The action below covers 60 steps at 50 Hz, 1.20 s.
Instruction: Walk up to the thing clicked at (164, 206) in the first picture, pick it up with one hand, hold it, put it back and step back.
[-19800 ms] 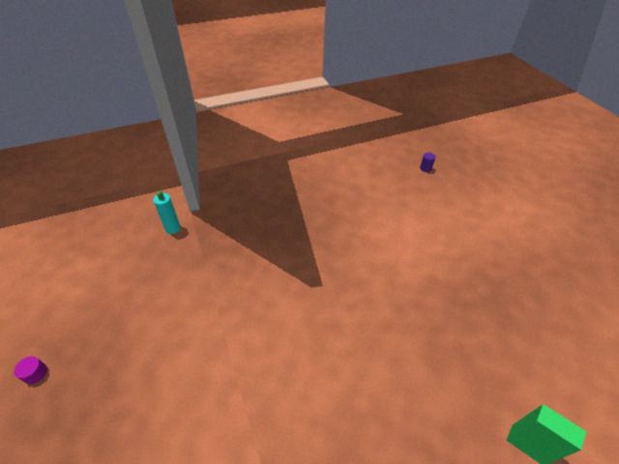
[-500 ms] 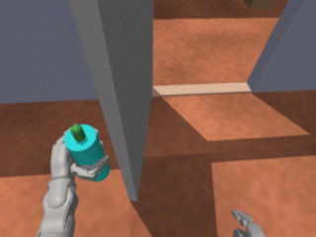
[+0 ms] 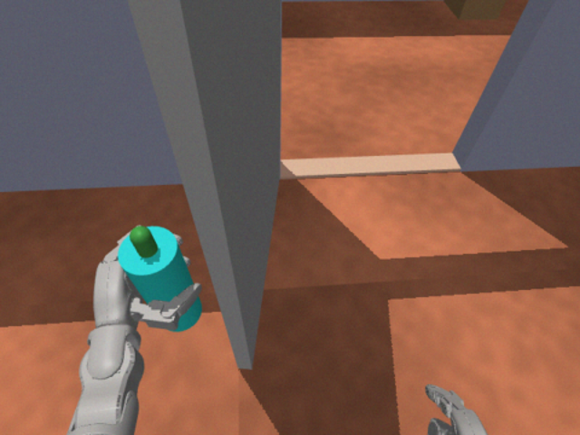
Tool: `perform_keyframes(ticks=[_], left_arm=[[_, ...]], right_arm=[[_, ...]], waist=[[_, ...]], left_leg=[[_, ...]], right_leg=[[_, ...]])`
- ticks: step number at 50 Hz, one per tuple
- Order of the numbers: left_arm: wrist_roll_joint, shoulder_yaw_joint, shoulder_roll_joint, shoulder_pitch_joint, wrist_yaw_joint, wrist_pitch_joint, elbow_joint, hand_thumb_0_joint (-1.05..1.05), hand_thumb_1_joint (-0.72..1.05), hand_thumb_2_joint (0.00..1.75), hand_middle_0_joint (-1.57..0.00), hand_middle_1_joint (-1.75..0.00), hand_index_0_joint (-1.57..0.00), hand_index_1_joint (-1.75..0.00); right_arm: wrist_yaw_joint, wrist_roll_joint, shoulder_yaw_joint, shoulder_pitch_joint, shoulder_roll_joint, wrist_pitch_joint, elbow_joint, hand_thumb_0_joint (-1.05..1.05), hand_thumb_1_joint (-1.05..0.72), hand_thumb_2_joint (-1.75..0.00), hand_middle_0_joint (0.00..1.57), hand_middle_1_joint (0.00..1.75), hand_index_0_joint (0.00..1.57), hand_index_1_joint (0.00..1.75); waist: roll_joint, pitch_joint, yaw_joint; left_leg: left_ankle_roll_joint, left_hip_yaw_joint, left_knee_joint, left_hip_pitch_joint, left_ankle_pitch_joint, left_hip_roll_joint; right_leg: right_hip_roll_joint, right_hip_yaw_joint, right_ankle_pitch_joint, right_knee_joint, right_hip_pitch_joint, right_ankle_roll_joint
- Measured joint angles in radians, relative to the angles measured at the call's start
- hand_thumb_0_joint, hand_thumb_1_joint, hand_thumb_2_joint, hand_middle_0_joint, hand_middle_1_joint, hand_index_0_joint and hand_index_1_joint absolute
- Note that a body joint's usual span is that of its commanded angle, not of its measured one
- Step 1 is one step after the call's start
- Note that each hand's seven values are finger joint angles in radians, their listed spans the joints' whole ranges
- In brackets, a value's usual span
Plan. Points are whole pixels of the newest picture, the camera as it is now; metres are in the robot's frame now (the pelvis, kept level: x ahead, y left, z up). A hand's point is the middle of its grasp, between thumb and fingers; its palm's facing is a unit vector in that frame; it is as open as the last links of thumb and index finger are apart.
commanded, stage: crouch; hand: left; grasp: from the side
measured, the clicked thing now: (163, 278) +0.32 +0.17 +0.05
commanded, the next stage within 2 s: none
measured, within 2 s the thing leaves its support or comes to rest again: neither
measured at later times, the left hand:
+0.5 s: hand (173, 305) +0.32 +0.17 -0.04, palm faces +0.18 -0.98 +0.00, open 9.1 cm
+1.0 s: hand (188, 352) +0.33 +0.20 -0.29, palm faces +0.20 -0.98 -0.03, open 9.1 cm
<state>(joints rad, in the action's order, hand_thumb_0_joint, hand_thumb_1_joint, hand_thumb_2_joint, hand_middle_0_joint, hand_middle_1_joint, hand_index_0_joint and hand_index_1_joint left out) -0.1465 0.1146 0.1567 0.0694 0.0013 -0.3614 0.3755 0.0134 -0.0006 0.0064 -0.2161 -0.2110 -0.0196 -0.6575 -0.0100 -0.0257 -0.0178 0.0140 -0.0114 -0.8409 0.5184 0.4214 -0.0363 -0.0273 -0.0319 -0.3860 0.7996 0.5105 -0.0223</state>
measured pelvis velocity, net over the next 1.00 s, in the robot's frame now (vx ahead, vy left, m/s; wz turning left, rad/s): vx -0.06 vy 0.00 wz -0.03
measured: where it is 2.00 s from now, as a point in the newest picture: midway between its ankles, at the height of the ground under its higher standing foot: outside the picture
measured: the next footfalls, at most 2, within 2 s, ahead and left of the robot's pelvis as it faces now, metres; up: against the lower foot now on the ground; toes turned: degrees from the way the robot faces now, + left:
none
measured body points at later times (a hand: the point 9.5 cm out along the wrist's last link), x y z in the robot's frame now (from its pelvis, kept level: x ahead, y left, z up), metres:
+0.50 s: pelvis -0.01 +0.00 -0.04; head +0.07 +0.02 +0.40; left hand +0.31 +0.23 -0.03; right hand +0.12 -0.25 -0.15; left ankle +0.00 +0.12 -0.70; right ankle +0.01 -0.14 -0.70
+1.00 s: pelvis -0.06 +0.00 -0.25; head +0.12 +0.02 +0.16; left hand +0.32 +0.26 -0.29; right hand +0.08 -0.26 -0.38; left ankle +0.00 +0.12 -0.70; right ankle +0.01 -0.14 -0.70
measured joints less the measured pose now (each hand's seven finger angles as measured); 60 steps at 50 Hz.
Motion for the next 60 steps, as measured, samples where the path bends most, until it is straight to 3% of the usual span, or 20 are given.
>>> perform_keyframes(ticks=[11, 20, 30, 35, 44, 54, 60], left_arm=[[-0.001, 0.008, 0.0, 0.021, 0.001, -0.003, 0.033, -0.01, -0.29, 1.12, -0.76, -1.02, -0.78, -1.04], [0.011, 0.043, -0.007, 0.062, -0.001, -0.1, 0.156, -0.01, -0.29, 1.12, -0.76, -1.02, -0.78, -1.04], [0.014, 0.111, 0.031, 0.172, 0.035, -0.304, 0.36, -0.01, -0.29, 1.12, -0.76, -1.03, -0.78, -1.04], [0.008, 0.145, 0.057, 0.224, 0.059, -0.37, 0.427, -0.01, -0.29, 1.12, -0.76, -1.03, -0.78, -1.04], [-0.011, 0.209, 0.082, 0.309, 0.094, -0.409, 0.49, -0.01, -0.29, 1.12, -0.76, -1.02, -0.78, -1.04], [0.016, 0.296, 0.141, 0.424, 0.131, -0.444, 0.611, -0.01, -0.29, 1.12, -0.76, -1.02, -0.79, -1.04], [0.021, 0.324, 0.175, 0.457, 0.153, -0.451, 0.643, -0.01, -0.29, 1.12, -0.76, -1.02, -0.79, -1.04]], right_arm=[[-0.004, -0.001, 0.001, 0.005, 0.002, -0.005, 0.001, 0.01, -0.9, -0.91, 0.2, 0.3, 0.2, 0.3], [-0.026, -0.021, 0.014, 0.021, -0.001, -0.014, -0.006, 0.01, -0.89, -0.91, 0.2, 0.3, 0.2, 0.3], [-0.06, -0.045, 0.025, 0.033, -0.03, -0.024, -0.011, 0.01, -0.9, -0.91, 0.2, 0.3, 0.2, 0.3], [-0.069, -0.052, 0.023, 0.052, -0.044, -0.019, -0.019, 0.01, -0.9, -0.91, 0.2, 0.3, 0.2, 0.3], [-0.081, -0.067, 0.011, 0.11, -0.044, -0.008, -0.038, 0.01, -0.91, -0.91, 0.2, 0.3, 0.2, 0.3], [-0.096, -0.093, -0.01, 0.15, -0.044, -0.004, -0.048, 0.01, -0.92, -0.91, 0.2, 0.3, 0.21, 0.3], [-0.098, -0.102, -0.021, 0.152, -0.052, -0.005, -0.063, 0.01, -0.92, -0.91, 0.2, 0.3, 0.21, 0.3]], waist=[[0.001, 0.0, -0.001], [0.019, -0.01, -0.01], [0.027, -0.098, -0.032], [0.02, -0.147, -0.042], [0.012, -0.171, -0.043], [0.027, -0.148, -0.065], [0.035, -0.118, -0.079]], left_leg=[[0.0, 0.001, -0.002, 0.007, -0.001, 0.0], [0.0, -0.004, -0.095, 0.14, 0.024, 0.001], [0.006, -0.021, -0.427, 0.546, 0.133, -0.001], [0.008, -0.034, -0.636, 0.78, 0.202, 0.0], [0.009, -0.049, -0.925, 1.105, 0.267, 0.005], [0.016, -0.07, -1.172, 1.376, 0.278, 0.017], [0.017, -0.08, -1.301, 1.494, 0.276, 0.025]], right_leg=[[0.0, 0.001, 0.0, 0.003, 0.008, 0.0], [-0.001, 0.001, -0.027, 0.099, 0.142, 0.002], [-0.002, -0.001, -0.135, 0.429, 0.546, 0.004], [-0.003, -0.003, -0.202, 0.636, 0.778, 0.006], [-0.005, 0.0, -0.266, 0.924, 1.104, 0.009], [-0.008, -0.002, -0.276, 1.165, 1.37, 0.012], [-0.009, -0.001, -0.272, 1.287, 1.484, 0.009]])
